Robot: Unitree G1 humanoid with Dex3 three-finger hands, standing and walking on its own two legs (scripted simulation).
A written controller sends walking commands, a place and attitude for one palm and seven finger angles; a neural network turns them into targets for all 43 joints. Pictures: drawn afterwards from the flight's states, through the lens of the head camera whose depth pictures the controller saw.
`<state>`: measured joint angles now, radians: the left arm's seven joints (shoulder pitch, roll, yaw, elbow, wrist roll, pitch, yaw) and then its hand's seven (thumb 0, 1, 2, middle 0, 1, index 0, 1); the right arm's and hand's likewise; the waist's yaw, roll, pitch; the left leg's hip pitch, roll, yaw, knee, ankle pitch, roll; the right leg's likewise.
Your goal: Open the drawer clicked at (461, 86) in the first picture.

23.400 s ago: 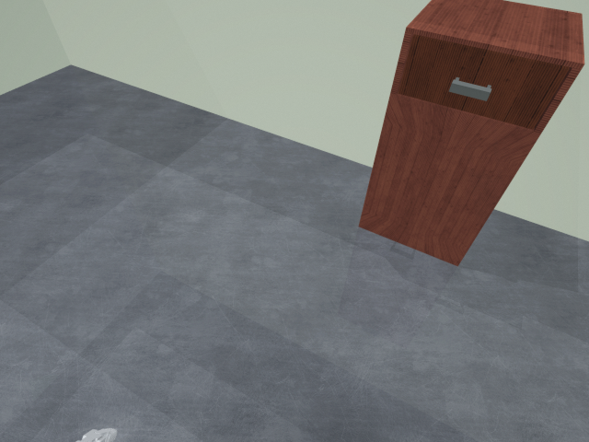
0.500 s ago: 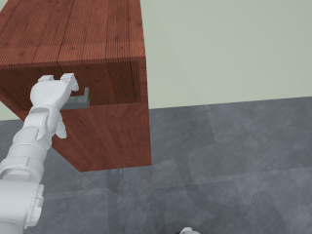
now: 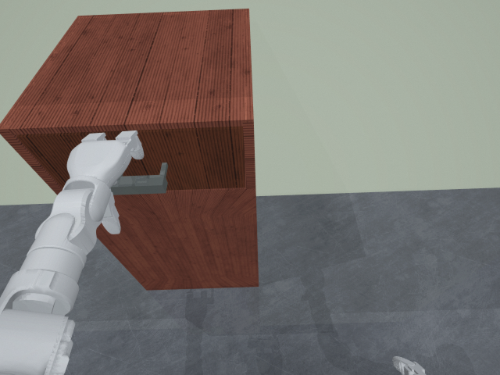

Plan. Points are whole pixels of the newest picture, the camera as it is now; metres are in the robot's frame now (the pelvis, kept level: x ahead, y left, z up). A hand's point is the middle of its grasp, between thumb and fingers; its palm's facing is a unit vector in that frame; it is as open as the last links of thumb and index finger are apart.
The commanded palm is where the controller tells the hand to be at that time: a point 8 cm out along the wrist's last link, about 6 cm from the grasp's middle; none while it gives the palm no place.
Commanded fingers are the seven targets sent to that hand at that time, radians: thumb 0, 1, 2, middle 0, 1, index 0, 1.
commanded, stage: re-aim the fingers above the handle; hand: left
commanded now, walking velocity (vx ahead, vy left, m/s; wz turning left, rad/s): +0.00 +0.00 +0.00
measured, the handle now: (140, 176) +0.47 +0.25 +0.01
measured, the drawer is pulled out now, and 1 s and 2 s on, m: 0.00 0.00 0.00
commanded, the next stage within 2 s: none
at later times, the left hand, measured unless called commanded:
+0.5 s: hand (127, 179) +0.41 +0.24 +0.07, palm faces -0.04 -0.03 -1.00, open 13.8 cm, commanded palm +0.39 +0.25 +0.12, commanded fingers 0.00 -0.50 0.30 -0.30 -1.20 -0.30 -1.20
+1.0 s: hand (135, 180) +0.41 +0.23 +0.07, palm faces -0.04 -0.02 -1.00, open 13.8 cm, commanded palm +0.39 +0.24 +0.13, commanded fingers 0.00 -0.50 0.30 -0.30 -1.20 -0.30 -1.20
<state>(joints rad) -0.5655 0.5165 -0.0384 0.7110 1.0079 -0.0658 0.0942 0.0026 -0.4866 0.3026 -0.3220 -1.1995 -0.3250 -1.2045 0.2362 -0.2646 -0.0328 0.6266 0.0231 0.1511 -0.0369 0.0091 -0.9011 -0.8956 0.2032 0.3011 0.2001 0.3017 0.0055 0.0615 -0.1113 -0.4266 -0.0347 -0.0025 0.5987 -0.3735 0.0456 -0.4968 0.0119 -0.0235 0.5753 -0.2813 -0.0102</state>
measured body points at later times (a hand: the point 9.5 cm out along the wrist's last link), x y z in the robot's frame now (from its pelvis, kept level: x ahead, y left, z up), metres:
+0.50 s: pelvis +0.00 -0.01 +0.00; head +0.05 -0.03 +0.45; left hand +0.41 +0.24 +0.12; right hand +0.07 -0.27 -0.14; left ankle -0.06 +0.09 -0.73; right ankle -0.01 -0.12 -0.73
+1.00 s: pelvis -0.01 -0.01 +0.00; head +0.04 -0.03 +0.45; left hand +0.41 +0.23 +0.12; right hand +0.08 -0.27 -0.13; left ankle -0.06 +0.09 -0.73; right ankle -0.01 -0.12 -0.73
